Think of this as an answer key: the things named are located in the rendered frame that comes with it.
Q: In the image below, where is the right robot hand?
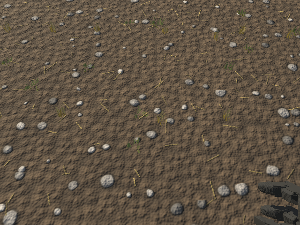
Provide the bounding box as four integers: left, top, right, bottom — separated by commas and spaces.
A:
254, 181, 300, 225

